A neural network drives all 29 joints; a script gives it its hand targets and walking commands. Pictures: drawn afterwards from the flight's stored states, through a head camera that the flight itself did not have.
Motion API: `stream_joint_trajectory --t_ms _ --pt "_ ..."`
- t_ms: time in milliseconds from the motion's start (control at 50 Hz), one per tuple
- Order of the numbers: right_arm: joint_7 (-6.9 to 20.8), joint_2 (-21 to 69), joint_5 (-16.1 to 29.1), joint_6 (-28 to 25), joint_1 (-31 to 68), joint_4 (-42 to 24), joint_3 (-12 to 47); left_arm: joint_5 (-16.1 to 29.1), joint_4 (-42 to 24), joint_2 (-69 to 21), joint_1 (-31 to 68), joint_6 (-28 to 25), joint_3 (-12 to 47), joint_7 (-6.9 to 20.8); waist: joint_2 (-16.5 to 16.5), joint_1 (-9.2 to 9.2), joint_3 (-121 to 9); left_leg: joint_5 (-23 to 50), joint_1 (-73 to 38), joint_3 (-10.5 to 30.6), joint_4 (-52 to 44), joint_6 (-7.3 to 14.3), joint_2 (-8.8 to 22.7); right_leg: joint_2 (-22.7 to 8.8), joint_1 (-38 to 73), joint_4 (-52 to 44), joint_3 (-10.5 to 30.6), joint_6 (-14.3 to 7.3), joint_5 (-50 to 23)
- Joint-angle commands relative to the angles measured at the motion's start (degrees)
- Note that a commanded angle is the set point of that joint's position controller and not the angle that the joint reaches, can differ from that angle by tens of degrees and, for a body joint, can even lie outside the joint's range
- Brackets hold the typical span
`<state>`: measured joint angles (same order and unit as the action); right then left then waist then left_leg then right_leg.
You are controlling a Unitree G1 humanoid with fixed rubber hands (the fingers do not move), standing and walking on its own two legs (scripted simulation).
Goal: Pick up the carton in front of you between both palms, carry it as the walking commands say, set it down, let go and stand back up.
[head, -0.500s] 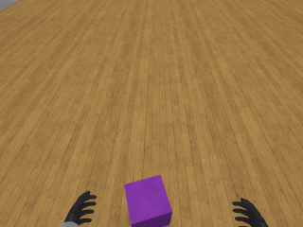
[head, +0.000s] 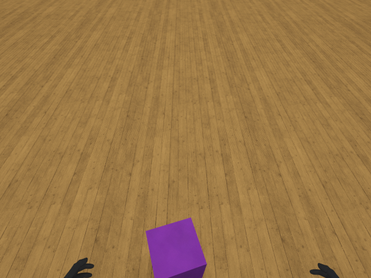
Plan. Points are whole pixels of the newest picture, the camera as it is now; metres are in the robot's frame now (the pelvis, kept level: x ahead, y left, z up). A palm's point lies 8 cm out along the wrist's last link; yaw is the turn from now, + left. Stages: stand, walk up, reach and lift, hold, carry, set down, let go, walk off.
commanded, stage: stand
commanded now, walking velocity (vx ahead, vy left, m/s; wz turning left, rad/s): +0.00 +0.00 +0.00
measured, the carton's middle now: (175, 255) +0.36 +0.06 -0.65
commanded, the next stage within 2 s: none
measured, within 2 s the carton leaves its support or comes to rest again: neither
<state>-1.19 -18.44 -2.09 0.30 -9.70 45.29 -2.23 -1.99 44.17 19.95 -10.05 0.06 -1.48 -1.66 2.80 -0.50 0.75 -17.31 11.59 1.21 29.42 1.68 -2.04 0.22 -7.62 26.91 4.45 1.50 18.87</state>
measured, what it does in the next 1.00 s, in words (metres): stands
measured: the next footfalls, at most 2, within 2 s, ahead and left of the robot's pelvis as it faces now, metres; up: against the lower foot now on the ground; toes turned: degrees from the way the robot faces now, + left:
none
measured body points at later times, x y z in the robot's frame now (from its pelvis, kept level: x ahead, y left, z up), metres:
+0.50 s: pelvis -0.02 +0.00 +0.01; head -0.02 +0.02 +0.46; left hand +0.10 +0.30 -0.11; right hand +0.10 -0.31 -0.09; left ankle -0.02 +0.10 -0.74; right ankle -0.05 -0.14 -0.74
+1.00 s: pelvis -0.03 +0.00 +0.01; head -0.03 +0.01 +0.46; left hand +0.07 +0.30 -0.11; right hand +0.08 -0.32 -0.10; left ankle -0.02 +0.10 -0.74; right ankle -0.05 -0.14 -0.74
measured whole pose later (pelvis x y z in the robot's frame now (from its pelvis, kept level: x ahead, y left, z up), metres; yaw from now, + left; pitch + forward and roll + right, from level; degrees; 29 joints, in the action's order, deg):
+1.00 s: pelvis -0.03 +0.00 +0.01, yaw +0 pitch -2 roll +0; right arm -0.5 -21.3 -1.1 -0.4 -6.8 57.7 -0.9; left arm -1.3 55.9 22.1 -9.0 -0.7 -0.4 -0.9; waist 1.6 -0.4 1.8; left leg -11.2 8.4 1.8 22.1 1.2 -1.7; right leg 0.2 -4.6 20.1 4.0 1.2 13.1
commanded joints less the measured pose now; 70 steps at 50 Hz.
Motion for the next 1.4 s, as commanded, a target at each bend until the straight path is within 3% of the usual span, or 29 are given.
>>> stream_joint_trajectory --t_ms 0,600,1380 --pt "-0.4 -10.2 0.1 -0.7 0.9 -2.1 -2.4 0.1 -2.3 7.5 0.6 -0.8 -1.7 -0.3 -2.9 0.12 -4.0 25.3 -4.3 5.4 -3.7 -0.2 6.7 -3.9 -0.1 -1.8 1.8 -1.4 -20.5" --pt "0.3 -12.1 0.7 -1.1 4.1 6.8 -1.3 0.4 6.2 10.2 2.1 -1.3 -0.8 0.2 -2.7 0.14 -0.4 12.8 -4.3 6.6 -10.2 0.1 7.2 -5.2 0.1 -8.7 3.4 -2.1 -12.3" --pt "0.4 -13.5 1.3 -1.5 6.0 11.9 -0.2 0.9 11.2 11.7 3.8 -1.3 -0.5 0.7 -2.8 0.09 -0.9 14.7 -5.0 7.2 -11.6 0.1 7.8 -6.0 1.3 -10.7 3.3 -2.5 -13.0"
